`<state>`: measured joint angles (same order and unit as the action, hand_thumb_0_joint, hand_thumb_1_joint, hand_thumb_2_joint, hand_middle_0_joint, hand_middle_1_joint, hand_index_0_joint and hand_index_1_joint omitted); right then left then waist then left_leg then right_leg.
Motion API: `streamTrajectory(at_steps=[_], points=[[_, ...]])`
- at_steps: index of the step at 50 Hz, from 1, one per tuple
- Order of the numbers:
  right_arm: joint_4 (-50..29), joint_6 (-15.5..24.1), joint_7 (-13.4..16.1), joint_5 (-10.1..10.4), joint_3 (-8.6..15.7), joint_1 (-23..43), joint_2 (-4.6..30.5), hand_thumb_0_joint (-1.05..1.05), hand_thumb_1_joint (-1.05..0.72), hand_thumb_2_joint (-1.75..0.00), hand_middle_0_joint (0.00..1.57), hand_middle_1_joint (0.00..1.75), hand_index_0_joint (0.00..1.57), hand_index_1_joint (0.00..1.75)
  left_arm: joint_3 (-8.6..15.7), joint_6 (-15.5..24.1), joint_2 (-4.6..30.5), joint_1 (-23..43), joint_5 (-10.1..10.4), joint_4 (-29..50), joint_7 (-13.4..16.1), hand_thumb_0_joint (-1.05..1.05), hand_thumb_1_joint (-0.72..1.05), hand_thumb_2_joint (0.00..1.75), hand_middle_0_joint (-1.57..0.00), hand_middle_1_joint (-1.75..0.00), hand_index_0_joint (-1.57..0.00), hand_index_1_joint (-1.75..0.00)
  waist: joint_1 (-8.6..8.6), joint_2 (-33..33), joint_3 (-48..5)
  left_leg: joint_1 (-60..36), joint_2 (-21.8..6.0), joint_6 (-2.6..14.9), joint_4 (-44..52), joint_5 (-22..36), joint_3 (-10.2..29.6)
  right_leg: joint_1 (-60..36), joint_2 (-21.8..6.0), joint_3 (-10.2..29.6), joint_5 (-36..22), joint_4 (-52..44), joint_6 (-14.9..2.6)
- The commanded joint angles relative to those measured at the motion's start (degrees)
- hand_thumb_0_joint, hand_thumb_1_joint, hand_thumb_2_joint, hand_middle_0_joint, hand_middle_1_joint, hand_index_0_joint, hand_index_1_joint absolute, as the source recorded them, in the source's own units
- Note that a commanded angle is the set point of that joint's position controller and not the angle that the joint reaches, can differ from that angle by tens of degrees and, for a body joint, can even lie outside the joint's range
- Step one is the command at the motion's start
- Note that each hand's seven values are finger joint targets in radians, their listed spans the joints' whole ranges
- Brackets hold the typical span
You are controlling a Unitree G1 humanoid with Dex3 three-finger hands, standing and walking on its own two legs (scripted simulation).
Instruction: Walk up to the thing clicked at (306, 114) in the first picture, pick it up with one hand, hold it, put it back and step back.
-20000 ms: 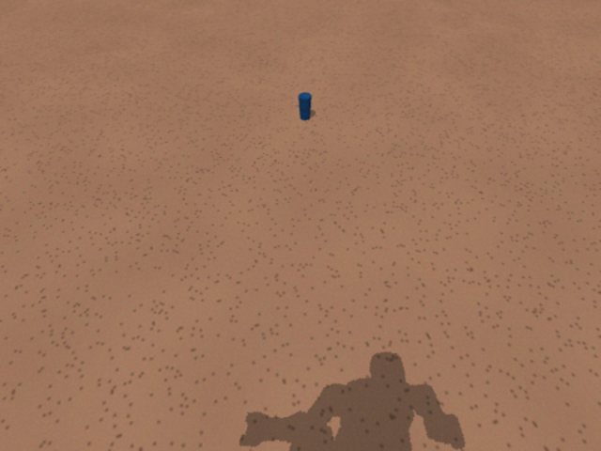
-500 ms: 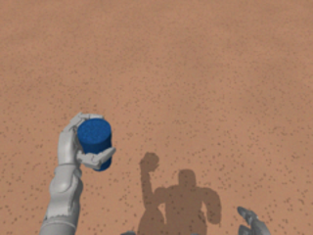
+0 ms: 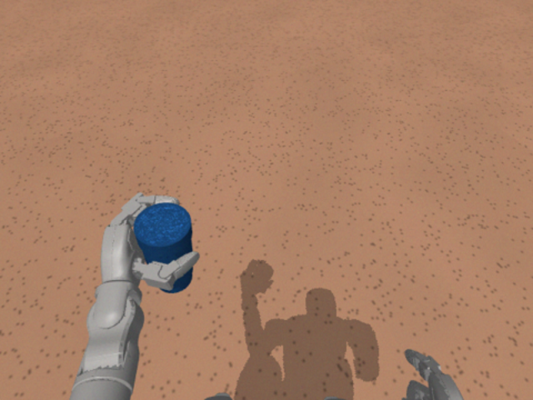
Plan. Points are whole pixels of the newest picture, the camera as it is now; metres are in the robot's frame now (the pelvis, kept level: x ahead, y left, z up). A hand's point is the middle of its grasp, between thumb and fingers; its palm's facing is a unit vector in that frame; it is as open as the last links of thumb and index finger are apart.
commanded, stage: hold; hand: left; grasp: from the side
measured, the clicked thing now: (169, 253) +0.33 +0.16 +0.03
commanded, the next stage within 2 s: crouch in 1.56 s
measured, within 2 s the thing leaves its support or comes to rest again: neither
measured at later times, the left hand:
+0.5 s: hand (159, 239) +0.33 +0.17 +0.07, palm faces +0.11 -0.99 +0.00, open 10.3 cm
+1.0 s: hand (163, 240) +0.33 +0.17 +0.06, palm faces +0.09 -1.00 +0.01, open 10.3 cm
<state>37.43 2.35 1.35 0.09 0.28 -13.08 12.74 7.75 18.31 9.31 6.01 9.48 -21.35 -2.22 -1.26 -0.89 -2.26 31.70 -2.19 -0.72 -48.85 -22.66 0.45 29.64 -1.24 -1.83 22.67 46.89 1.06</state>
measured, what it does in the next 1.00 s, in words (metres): stands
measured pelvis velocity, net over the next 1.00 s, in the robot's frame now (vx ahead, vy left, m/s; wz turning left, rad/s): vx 0.00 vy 0.01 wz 0.00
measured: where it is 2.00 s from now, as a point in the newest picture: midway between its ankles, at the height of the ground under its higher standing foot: outside the picture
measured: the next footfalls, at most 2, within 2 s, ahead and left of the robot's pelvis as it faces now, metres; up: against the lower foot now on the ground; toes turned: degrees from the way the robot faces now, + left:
none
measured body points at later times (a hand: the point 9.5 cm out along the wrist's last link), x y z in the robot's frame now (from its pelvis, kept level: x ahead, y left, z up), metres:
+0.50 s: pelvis +0.00 +0.00 +0.00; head +0.03 +0.01 +0.45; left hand +0.32 +0.22 +0.07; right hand +0.14 -0.24 -0.10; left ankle +0.02 +0.12 -0.70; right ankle +0.01 -0.13 -0.70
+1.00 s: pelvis +0.00 +0.01 +0.00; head +0.03 +0.01 +0.45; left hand +0.32 +0.22 +0.06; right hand +0.13 -0.24 -0.10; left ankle +0.02 +0.12 -0.70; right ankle +0.01 -0.13 -0.70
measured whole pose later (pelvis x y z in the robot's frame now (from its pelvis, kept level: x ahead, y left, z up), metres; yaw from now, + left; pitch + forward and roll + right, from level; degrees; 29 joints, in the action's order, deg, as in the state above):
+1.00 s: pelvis +0.00 +0.01 +0.00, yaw +0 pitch +5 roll -1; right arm 37.8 2.5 1.3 0.2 0.3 -13.1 12.4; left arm 7.8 18.9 10.0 8.2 9.5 -24.4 -2.8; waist -1.4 -0.8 -2.3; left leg 31.6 -2.0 -0.3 -48.5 -22.4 0.3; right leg 29.4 -1.3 -1.6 22.0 46.0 1.4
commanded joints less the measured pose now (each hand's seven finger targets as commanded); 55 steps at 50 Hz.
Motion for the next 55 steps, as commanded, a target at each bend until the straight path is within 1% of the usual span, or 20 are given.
streamTrajectory(at_steps=[1,9,13,17,18,24,28,29,33,35,38,39,43,45,47,48,50,53,54,55], points=[[-7.3,2.7,0.5,0.4,2.6,2.9,7.1,0.0,-0.91,-0.9,0.2,0.3,0.2,0.3,2.9,4.9,7.5,17.1,0.5,12.8,0.4,0.0,0.21,1.17,-1.23,-1.35,-1.25,-1.35,-0.25,0.4,-12.9,-7.3,1.3,0.74,7.8,9.0,-0.3,-4.6,1.5,-0.4,-11.6,-7.0,-1.27],[-7.7,2.6,0.3,0.6,2.9,3.5,7.4,0.0,-0.92,-0.9,0.2,0.3,0.2,0.3,2.0,4.4,6.6,13.3,0.8,10.0,-1.1,0.0,0.19,1.16,-1.25,-1.35,-1.27,-1.35,0.01,2.1,-11.6,-5.6,1.6,0.97,8.0,7.6,-0.6,-5.1,1.4,-0.2,-10.3,-8.1,-1.17],[-7.6,2.8,0.5,0.6,2.8,2.6,7.4,0.0,-0.92,-0.9,0.2,0.3,0.2,0.3,1.7,5.1,7.2,16.1,1.0,14.8,-0.7,0.0,0.17,1.14,-1.22,-1.33,-1.24,-1.33,0.05,0.2,-16.1,-8.6,1.6,0.73,7.8,10.3,-0.6,-6.6,1.5,-0.2,-13.0,-7.4,-1.3],[-6.6,3.1,0.5,0.4,2.8,1.9,7.3,0.0,-0.92,-0.9,0.2,0.3,0.2,0.3,3.6,5.8,8.5,18.6,0.8,14.4,0.2,0.0,0.17,1.14,-1.2,-1.31,-1.22,-1.31,-0.39,-0.5,-15.3,-8.6,1.2,0.72,7.3,12.6,-0.2,-6.0,1.6,-0.4,-15.0,-6.4,-1.33],[-6.7,2.9,0.6,0.4,2.7,2.3,7.2,0.0,-0.92,-0.9,0.2,0.3,0.2,0.3,3.7,5.6,8.1,16.4,0.6,11.9,0.4,0.0,0.19,1.15,-1.2,-1.32,-1.22,-1.32,0.01,0.8,-14.2,-7.8,1.2,0.74,7.4,12.3,-0.2,-5.8,1.6,-0.5,-14.7,-6.5,-1.34],[-7.2,2.3,0.7,0.6,2.8,2.8,7.6,0.0,-0.92,-0.91,0.2,0.3,0.2,0.3,2.6,4.9,8.4,15.5,0.3,10.1,-1.0,0.0,0.18,1.17,-1.24,-1.35,-1.25,-1.35,-0.09,0.6,-13.4,-7.6,1.5,0.88,8.3,9.6,-0.5,-5.9,1.5,-0.1,-12.2,-8.0,-1.33],[-7.2,2.4,0.2,0.7,3.0,3.0,7.5,0.0,-0.92,-0.9,0.2,0.3,0.2,0.3,0.9,4.3,5.3,14.7,1.1,9.4,-1.4,0.0,0.15,1.16,-1.24,-1.36,-1.26,-1.36,-0.29,0.4,-11.6,-7.0,1.1,0.62,8.8,8.7,0.0,-4.4,1.8,-0.9,-10.9,-7.5,-1.67],[-7.5,2.5,0.2,0.7,3.1,3.0,7.6,0.0,-0.91,-0.9,0.2,0.3,0.2,0.3,2.5,4.4,6.7,15.0,1.2,10.8,-1.0,0.0,0.17,1.15,-1.23,-1.34,-1.25,-1.34,0.47,0.3,-12.9,-7.2,1.2,0.54,8.7,9.0,-0.1,-5.4,1.8,-0.9,-11.0,-7.5,-1.72],[-7.2,2.8,0.1,0.3,3.1,2.1,7.4,0.0,-0.91,-0.9,0.2,0.3,0.2,0.3,1.9,5.5,6.6,17.3,0.8,13.8,0.0,0.0,0.17,1.15,-1.22,-1.33,-1.23,-1.33,0.01,-1.0,-15.2,-8.8,1.0,0.37,8.5,10.5,0.4,-5.3,2.0,-1.2,-12.3,-6.4,-1.8],[-7.3,2.8,0.3,0.4,3.0,2.4,7.4,0.0,-0.91,-0.9,0.2,0.3,0.2,0.3,3.9,6.1,8.9,18.3,0.5,14.5,0.6,0.0,0.19,1.15,-1.21,-1.33,-1.23,-1.32,0.28,-1.1,-16.4,-9.3,1.1,0.4,8.2,11.7,0.2,-6.0,1.9,-1.0,-13.3,-6.3,-1.7],[-7.0,2.8,0.6,0.3,2.7,2.2,7.3,0.0,-0.91,-0.9,0.2,0.3,0.2,0.3,3.4,6.1,8.2,16.8,0.3,12.4,0.8,0.0,0.19,1.16,-1.21,-1.33,-1.23,-1.33,0.08,-0.1,-14.9,-8.6,1.2,0.53,7.9,12.3,0.0,-5.6,1.8,-0.7,-14.1,-6.5,-1.56],[-6.9,2.7,0.6,0.3,2.7,2.2,7.3,0.0,-0.91,-0.91,0.2,0.3,0.2,0.3,1.9,6.2,6.8,17.5,0.4,12.5,0.5,0.0,0.19,1.16,-1.2,-1.33,-1.21,-1.33,-0.49,0.7,-14.1,-8.4,1.1,0.56,7.9,11.7,0.0,-5.4,1.8,-0.7,-13.7,-6.6,-1.5],[-6.7,2.6,0.6,0.4,3.0,2.2,7.4,0.0,-0.92,-0.91,0.2,0.3,0.2,0.3,2.3,4.9,7.8,17.3,-0.1,9.1,-0.3,0.0,0.19,1.19,-1.24,-1.36,-1.25,-1.36,-0.47,1.6,-13.5,-7.0,1.4,0.97,7.6,10.2,-0.5,-5.5,1.3,-0.1,-13.0,-7.7,-1.26],[-6.9,2.4,0.6,0.4,3.0,2.2,7.5,0.0,-0.91,-0.91,0.2,0.3,0.2,0.3,0.4,4.5,5.9,16.0,0.0,8.3,-0.9,0.0,0.2,1.19,-1.23,-1.36,-1.25,-1.36,-0.75,1.3,-13.6,-7.4,1.5,0.94,7.6,10.4,-0.7,-5.2,1.4,0.0,-13.4,-7.9,-1.31],[-7.0,2.6,0.2,0.5,3.1,2.4,7.5,0.0,-0.91,-0.9,0.2,0.3,0.2,0.3,0.6,4.6,5.4,16.2,0.6,9.7,-1.0,0.0,0.21,1.19,-1.23,-1.35,-1.24,-1.35,0.12,-0.3,-12.6,-7.5,1.2,0.46,8.6,9.0,-0.1,-4.7,1.7,-0.8,-11.2,-7.3,-1.79],[-6.8,2.6,0.3,0.4,3.2,2.0,7.6,0.0,-0.91,-0.91,0.2,0.3,0.2,0.3,2.3,4.8,7.5,18.1,0.5,10.8,-0.7,0.0,0.19,1.19,-1.25,-1.37,-1.26,-1.37,0.18,-1.2,-14.4,-7.8,1.2,0.46,8.4,9.0,0.1,-4.6,1.7,-0.8,-11.1,-7.2,-1.79],[-7.0,2.8,0.1,0.3,3.1,1.8,7.3,0.0,-0.91,-0.9,0.2,0.3,0.2,0.3,2.3,5.1,6.7,16.8,0.8,11.6,-0.1,0.0,0.2,1.18,-1.23,-1.35,-1.25,-1.35,0.34,-0.2,-15.0,-8.1,1.2,0.48,8.2,10.7,0.3,-5.9,1.8,-1.1,-12.4,-6.9,-1.7],[-7.2,2.7,0.2,0.4,2.9,2.1,7.1,0.0,-0.92,-0.91,0.2,0.3,0.2,0.3,3.0,5.8,8.3,18.2,0.1,13.5,0.9,0.0,0.17,1.19,-1.23,-1.35,-1.24,-1.36,0.51,-0.9,-15.4,-8.3,1.2,0.42,8.2,11.3,0.1,-6.3,1.8,-0.9,-13.0,-6.6,-1.72],[-7.4,2.6,0.2,0.4,2.7,2.9,7.0,0.0,-0.92,-0.91,0.2,0.3,0.2,0.3,4.4,6.0,9.2,17.2,0.0,12.7,1.3,0.0,0.18,1.18,-1.23,-1.35,-1.24,-1.35,1.08,-0.5,-14.2,-7.3,1.4,0.46,8.5,9.9,-0.1,-6.3,1.7,-0.8,-11.7,-7.0,-1.68],[-7.4,2.5,0.2,0.4,2.8,2.5,7.2,0.0,-0.92,-0.91,0.2,0.3,0.2,0.3,3.2,6.0,7.9,16.9,0.0,12.7,1.3,0.0,0.19,1.18,-1.22,-1.35,-1.24,-1.35,0.5,0.4,-14.9,-7.8,1.2,0.52,8.5,9.9,0.1,-6.3,1.8,-0.8,-11.8,-6.8,-1.66]])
